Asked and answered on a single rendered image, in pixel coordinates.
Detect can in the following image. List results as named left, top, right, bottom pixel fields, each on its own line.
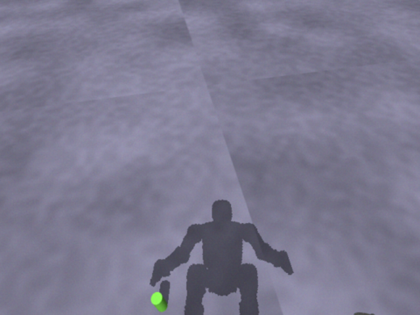
left=151, top=292, right=167, bottom=312

